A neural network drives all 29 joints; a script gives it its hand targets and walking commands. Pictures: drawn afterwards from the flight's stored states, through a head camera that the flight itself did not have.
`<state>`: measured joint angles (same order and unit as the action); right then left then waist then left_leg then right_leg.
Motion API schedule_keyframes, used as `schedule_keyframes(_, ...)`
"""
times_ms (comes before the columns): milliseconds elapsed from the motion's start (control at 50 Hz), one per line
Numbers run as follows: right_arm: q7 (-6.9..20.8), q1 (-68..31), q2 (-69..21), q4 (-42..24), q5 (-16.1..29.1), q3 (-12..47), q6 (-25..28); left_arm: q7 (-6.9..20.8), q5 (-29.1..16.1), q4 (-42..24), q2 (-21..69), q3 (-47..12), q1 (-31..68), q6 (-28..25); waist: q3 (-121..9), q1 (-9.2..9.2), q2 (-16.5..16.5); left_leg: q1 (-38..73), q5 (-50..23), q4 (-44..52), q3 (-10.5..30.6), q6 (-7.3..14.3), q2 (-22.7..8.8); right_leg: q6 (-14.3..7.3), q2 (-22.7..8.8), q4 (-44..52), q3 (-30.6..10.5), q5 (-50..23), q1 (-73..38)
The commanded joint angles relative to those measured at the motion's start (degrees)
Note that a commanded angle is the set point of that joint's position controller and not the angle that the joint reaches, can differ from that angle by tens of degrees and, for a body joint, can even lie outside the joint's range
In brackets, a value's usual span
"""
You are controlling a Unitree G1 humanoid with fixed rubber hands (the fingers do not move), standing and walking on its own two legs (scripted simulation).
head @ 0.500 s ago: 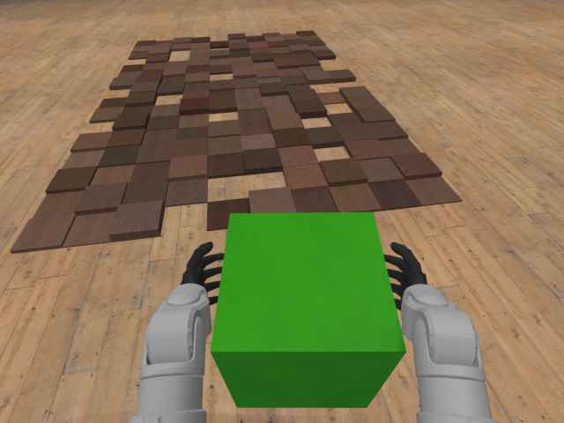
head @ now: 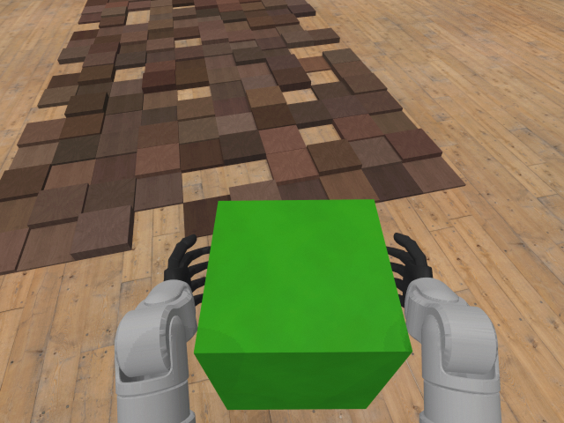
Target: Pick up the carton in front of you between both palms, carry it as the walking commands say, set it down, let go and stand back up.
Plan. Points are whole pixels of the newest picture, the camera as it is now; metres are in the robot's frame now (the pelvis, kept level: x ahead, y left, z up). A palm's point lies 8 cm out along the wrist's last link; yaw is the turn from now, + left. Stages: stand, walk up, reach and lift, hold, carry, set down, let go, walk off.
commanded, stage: carry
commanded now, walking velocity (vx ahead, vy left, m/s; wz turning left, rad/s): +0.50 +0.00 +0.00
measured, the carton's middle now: (296, 310) +0.27 +0.00 +0.02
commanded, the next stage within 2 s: none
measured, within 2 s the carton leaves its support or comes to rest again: neither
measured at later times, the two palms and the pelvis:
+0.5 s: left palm (223, 157) +0.57 +0.14 +0.06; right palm (374, 144) +0.61 -0.16 +0.06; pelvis +0.33 -0.04 +0.01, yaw +6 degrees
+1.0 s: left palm (221, 41) +0.98 +0.18 +0.12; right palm (337, 37) +0.97 -0.12 +0.13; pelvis +0.66 +0.02 +0.00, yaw +2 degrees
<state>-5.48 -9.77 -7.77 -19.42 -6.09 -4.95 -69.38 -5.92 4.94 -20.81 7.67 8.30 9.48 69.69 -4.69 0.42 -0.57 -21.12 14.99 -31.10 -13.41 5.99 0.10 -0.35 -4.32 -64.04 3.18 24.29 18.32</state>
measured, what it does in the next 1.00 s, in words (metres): walks ahead: right foot, then left foot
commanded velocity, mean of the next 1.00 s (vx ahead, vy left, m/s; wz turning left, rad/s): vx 0.50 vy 0.00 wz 0.00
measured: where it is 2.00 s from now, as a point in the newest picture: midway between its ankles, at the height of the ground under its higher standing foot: (276, 216)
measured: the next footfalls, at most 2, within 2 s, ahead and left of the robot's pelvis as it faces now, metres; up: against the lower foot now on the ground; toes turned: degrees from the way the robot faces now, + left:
right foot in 0.36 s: +0.43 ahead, -0.11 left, +0.00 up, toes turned -8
left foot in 0.86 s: +0.75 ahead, +0.11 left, +0.00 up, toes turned +14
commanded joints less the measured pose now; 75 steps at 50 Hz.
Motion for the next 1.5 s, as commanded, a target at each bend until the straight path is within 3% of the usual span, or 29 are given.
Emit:
schedule_keyframes(0,13.9,-27.8,-52.0,-5.1,22.8,39.7,-0.2,16.4,-23.0,-1.6,50.5,-42.7,26.6,0.6,-13.4,0.46,1.2,25.0,-11.2,19.3,28.9,4.1,-20.3,-1.0,-4.0,-1.6,-3.0,-5.9,20.1)
schedule_keyframes(120,16.0,-26.5,-50.7,-5.1,25.4,40.7,-0.3,14.0,-18.4,0.2,52.1,-41.9,21.9,-1.0,-11.0,0.69,7.1,26.6,-19.9,20.7,14.4,1.3,-14.6,0.7,-0.2,18.4,4.3,-13.6,19.9)
schedule_keyframes(240,16.6,-23.0,-49.5,-2.2,23.8,39.1,-0.1,14.1,-19.3,-0.4,51.9,-43.1,22.8,-0.6,-4.5,1.34,10.0,25.3,-29.3,19.6,7.7,0.5,-12.7,-0.6,2.1,32.4,10.0,-21.2,15.3)
schedule_keyframes(320,16.2,-23.7,-49.7,-3.9,23.1,39.4,0.2,14.9,-21.0,-0.9,52.1,-43.6,22.7,-0.9,-10.9,-1.00,9.8,22.0,-44.6,1.6,0.4,-3.1,-10.5,-2.2,7.5,37.7,15.3,-18.9,-8.3)
schedule_keyframes(340,16.1,-23.8,-49.4,-4.0,22.8,39.5,0.3,15.2,-21.0,-0.8,52.1,-43.5,22.5,-1.0,-15.2,-2.13,6.7,14.4,-34.9,-9.5,0.2,-4.5,-9.1,-2.2,3.8,37.3,11.4,-15.1,-20.5)
schedule_keyframes(360,16.1,-24.7,-49.5,-4.7,23.2,40.3,0.1,15.5,-20.4,0.1,51.5,-42.9,21.8,-1.2,-20.7,-2.34,-5.8,0.7,-17.9,-27.2,1.6,-6.7,-4.7,-8.8,-12.9,42.1,-15.2,-2.1,-31.6)
schedule_keyframes(380,16.1,-24.7,-49.6,-5.3,23.0,40.4,0.2,15.8,-20.7,1.6,52.6,-43.0,21.0,-1.9,-21.8,-2.26,-16.1,-12.2,10.3,-40.1,6.6,-7.2,2.4,-14.9,-20.6,51.1,-35.0,-5.0,-36.5)
schedule_keyframes(400,16.0,-25.2,-51.1,-4.3,22.8,40.6,0.9,16.1,-21.9,0.4,54.0,-43.4,21.8,-2.3,-19.9,-1.98,-11.9,-16.2,10.8,-46.4,12.7,-5.2,-1.4,-14.2,-20.3,50.9,-30.2,-12.0,-34.8)
schedule_keyframes(440,15.9,-24.9,-54.0,-4.0,22.8,40.8,2.3,16.4,-23.1,-1.1,56.9,-44.7,23.6,-3.3,-18.0,-1.57,-2.4,-15.8,5.2,-42.9,13.9,-3.5,-6.0,-10.5,-17.0,48.9,-18.7,-23.5,-27.3)
schedule_keyframes(460,15.7,-24.1,-55.3,-3.7,22.6,40.9,2.9,16.5,-23.5,-2.0,57.6,-45.2,24.3,-3.7,-17.4,-1.25,-1.5,-14.2,2.6,-38.2,13.9,-3.7,-7.2,-8.4,-15.7,49.8,-14.7,-23.9,-24.1)
schedule_keyframes(640,13.5,-18.9,-54.2,-5.6,20.4,42.3,5.1,17.7,-24.0,-4.4,52.5,-45.3,19.7,-4.4,-10.2,-1.47,-7.2,-15.2,-7.5,-9.6,4.6,-6.3,-5.1,-6.9,-10.0,53.1,1.6,-30.1,-23.2)
schedule_keyframes(760,13.2,-26.2,-45.5,-10.0,23.3,41.8,1.3,15.4,-22.6,-6.7,44.4,-43.1,24.2,-1.6,-4.6,-1.76,-8.0,-11.5,-12.4,-0.3,1.0,-4.1,-3.5,-6.2,-9.5,50.7,5.2,-35.9,-24.1)
schedule_keyframes(820,13.0,-30.2,-41.1,-7.9,23.9,39.7,-0.8,14.1,-22.4,-6.2,40.3,-42.0,29.9,0.4,-9.3,0.10,-6.8,5.5,-8.7,3.3,-3.3,-2.5,1.5,-3.8,-6.8,34.8,10.4,-47.4,-20.6)
schedule_keyframes(840,12.8,-32.6,-39.4,-7.1,23.9,38.7,-1.3,13.8,-22.5,-6.1,38.9,-41.8,32.8,1.1,-14.0,1.25,-3.5,17.5,-6.3,3.1,-0.8,-2.2,0.1,-2.2,-4.6,24.0,11.3,-41.8,-13.9)
schedule_keyframes(860,12.7,-34.6,-37.4,-5.6,23.2,37.4,-1.7,13.4,-23.1,-5.9,38.5,-41.9,36.6,2.1,-19.6,2.24,8.2,29.7,3.5,7.4,23.3,3.7,-14.7,0.2,-0.3,6.6,9.9,-26.7,0.4)
schedule_keyframes(880,12.6,-37.9,-37.5,-4.1,24.0,37.0,-1.9,13.2,-24.0,-5.6,38.7,-41.9,40.7,2.7,-21.4,2.67,21.1,36.9,1.0,16.1,43.7,10.2,-22.8,1.3,7.5,-7.6,5.7,1.1,15.5)
schedule_keyframes(900,12.3,-41.1,-38.1,-5.0,25.4,37.3,-2.4,12.8,-24.7,-4.6,39.7,-41.5,44.4,2.8,-20.5,2.38,16.0,36.6,-5.0,15.2,40.6,10.4,-23.3,-0.7,4.1,-15.8,-1.0,3.8,20.7)
schedule_keyframes(940,11.9,-50.1,-40.6,-5.6,27.6,37.3,-2.7,12.4,-26.2,-3.2,41.2,-40.4,51.4,2.8,-19.7,2.77,5.3,30.1,-14.1,11.9,29.9,7.4,-20.3,-3.1,-0.1,-15.1,-3.7,-0.6,22.0)
schedule_keyframes(960,11.6,-54.3,-41.2,-5.8,28.7,37.4,-2.9,12.0,-26.5,-1.9,41.1,-39.6,53.9,2.9,-19.7,2.19,3.2,26.9,-13.2,12.5,26.1,5.6,-19.2,-3.3,-1.5,-10.8,-4.3,-3.3,20.6)
schedule_keyframes(1040,11.0,-64.0,-40.5,0.6,30.6,35.1,-4.3,10.3,-25.4,5.9,39.9,-36.4,62.0,4.2,-20.0,1.34,6.1,23.1,-10.6,14.6,18.2,5.5,-16.8,-2.5,-1.0,-0.9,-1.1,-6.4,19.4)
schedule_keyframes(1140,11.4,-71.4,-42.7,12.5,29.7,29.7,-6.0,10.0,-24.4,17.5,43.0,-32.4,69.2,5.8,-16.5,3.06,7.6,26.4,-21.6,11.7,12.0,4.9,-13.3,-1.7,0.6,16.9,3.0,-13.1,22.3)
schedule_keyframes(1220,11.5,-77.2,-46.8,18.4,28.6,26.2,-6.2,10.5,-25.3,22.8,47.2,-29.2,75.9,5.9,-15.5,2.74,9.5,26.9,-40.1,3.7,6.0,1.3,-10.5,-2.4,5.6,30.3,7.8,-21.4,14.0)
schedule_keyframes(1260,11.2,-79.0,-48.6,19.8,28.4,24.9,-6.3,10.9,-25.3,24.5,49.2,-27.4,77.0,6.1,-18.5,-0.76,7.8,23.2,-43.3,-8.1,1.8,-2.4,-8.1,-2.8,8.0,40.6,11.1,-31.6,-1.3)
schedule_keyframes(1280,11.0,-79.5,-49.4,20.7,28.1,24.5,-6.3,11.2,-25.3,24.7,49.7,-26.3,77.7,6.2,-21.3,-2.89,5.0,16.3,-32.3,-15.4,2.4,-4.5,-6.7,-3.0,3.7,41.4,7.3,-40.1,-13.3)
schedule_keyframes(1300,10.8,-80.4,-49.9,21.5,27.6,23.9,-6.4,11.4,-25.2,25.4,50.0,-25.1,77.6,6.3,-25.8,-3.37,-4.3,4.9,-5.4,-24.9,3.8,-6.5,-3.7,-4.6,-9.7,32.5,-6.7,-74.9,-28.0)
schedule_keyframes(1320,10.6,-79.8,-51.3,22.6,27.0,22.7,-6.8,11.4,-24.2,26.7,48.7,-24.1,77.3,6.1,-32.8,-3.73,-16.6,-8.2,19.1,-38.2,8.2,-7.8,3.0,-14.8,-17.9,31.9,-20.4,-85.1,-41.4)
schedule_keyframes(1340,10.3,-80.6,-51.7,22.2,26.4,22.3,-6.8,11.5,-24.8,25.9,50.5,-23.9,77.2,5.9,-33.9,-3.70,-13.7,-10.8,20.6,-42.8,13.5,-6.9,1.7,-16.5,-18.4,34.5,-20.7,-76.8,-40.2)
schedule_keyframes(1400,9.3,-84.8,-54.5,15.0,26.2,22.5,-5.9,11.5,-26.7,14.2,54.3,-25.4,84.6,4.8,-28.7,-3.76,-6.0,-15.0,15.6,-32.3,15.2,-5.7,-2.8,-12.0,-14.0,37.4,-14.0,-64.1,-34.8)
schedule_keyframes(1480,7.1,-77.6,-51.3,7.8,23.0,24.1,-4.3,9.9,-26.2,3.9,52.2,-28.8,81.6,3.9,-33.9,-3.59,-6.9,-10.7,10.9,-20.6,11.8,-6.7,-0.8,-10.9,-12.1,35.7,-8.4,-75.5,-38.5)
